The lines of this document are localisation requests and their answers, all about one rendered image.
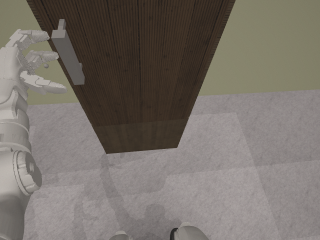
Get cupboard door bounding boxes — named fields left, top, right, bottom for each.
left=31, top=0, right=231, bottom=127

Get left robot upper arm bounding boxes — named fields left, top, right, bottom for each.
left=0, top=150, right=42, bottom=240

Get right robot thigh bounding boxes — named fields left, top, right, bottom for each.
left=174, top=226, right=209, bottom=240

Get robot left forearm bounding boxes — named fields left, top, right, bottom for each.
left=0, top=79, right=32, bottom=155

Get left robot hand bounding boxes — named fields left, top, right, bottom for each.
left=0, top=29, right=68, bottom=95

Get right robot shin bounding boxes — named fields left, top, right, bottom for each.
left=178, top=222, right=191, bottom=229

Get handle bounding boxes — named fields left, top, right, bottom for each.
left=51, top=19, right=85, bottom=85

